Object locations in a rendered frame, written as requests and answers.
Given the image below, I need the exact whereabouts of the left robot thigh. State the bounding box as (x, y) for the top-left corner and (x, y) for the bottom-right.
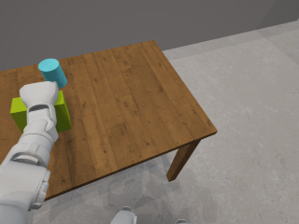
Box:
(110, 210), (137, 224)

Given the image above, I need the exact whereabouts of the robot left shin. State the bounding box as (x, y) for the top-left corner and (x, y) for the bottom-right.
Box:
(122, 206), (133, 212)

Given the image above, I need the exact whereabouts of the left robot hand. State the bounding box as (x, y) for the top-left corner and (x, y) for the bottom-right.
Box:
(19, 81), (59, 128)

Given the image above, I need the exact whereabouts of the robot left forearm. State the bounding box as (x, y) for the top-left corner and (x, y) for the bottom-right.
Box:
(0, 102), (59, 174)

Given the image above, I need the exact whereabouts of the sponge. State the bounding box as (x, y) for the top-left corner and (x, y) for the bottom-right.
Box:
(10, 91), (72, 133)

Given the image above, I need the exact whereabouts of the robot left upper arm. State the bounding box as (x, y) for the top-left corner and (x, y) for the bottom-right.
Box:
(0, 161), (50, 224)

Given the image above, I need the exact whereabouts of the table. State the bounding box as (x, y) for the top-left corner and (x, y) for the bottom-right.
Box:
(0, 40), (218, 202)

